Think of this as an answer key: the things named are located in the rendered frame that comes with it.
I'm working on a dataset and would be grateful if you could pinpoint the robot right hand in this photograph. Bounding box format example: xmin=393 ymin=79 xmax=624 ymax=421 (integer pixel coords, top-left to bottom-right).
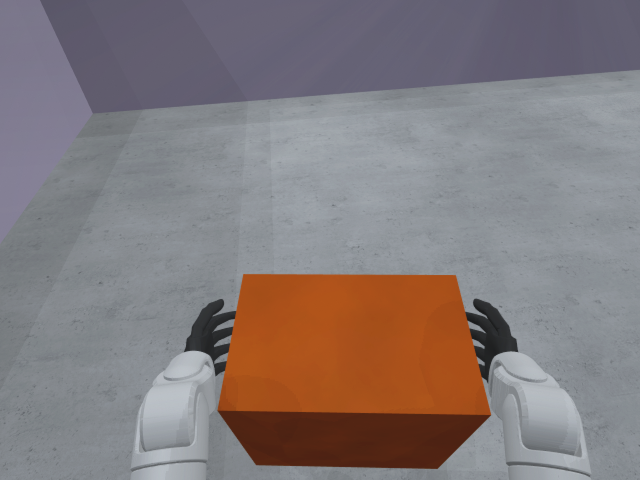
xmin=465 ymin=299 xmax=518 ymax=383

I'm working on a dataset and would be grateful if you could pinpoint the robot left hand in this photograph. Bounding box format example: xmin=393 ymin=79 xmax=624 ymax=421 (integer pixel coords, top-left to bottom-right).
xmin=184 ymin=299 xmax=236 ymax=377

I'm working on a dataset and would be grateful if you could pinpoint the right robot forearm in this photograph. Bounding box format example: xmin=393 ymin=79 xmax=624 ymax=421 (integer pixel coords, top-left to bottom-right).
xmin=488 ymin=352 xmax=592 ymax=480

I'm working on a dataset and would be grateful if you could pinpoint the left robot forearm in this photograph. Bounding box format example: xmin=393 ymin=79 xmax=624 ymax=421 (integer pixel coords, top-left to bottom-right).
xmin=130 ymin=351 xmax=216 ymax=480

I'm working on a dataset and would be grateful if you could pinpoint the carton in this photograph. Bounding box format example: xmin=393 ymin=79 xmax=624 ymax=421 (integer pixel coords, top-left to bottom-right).
xmin=217 ymin=274 xmax=491 ymax=469

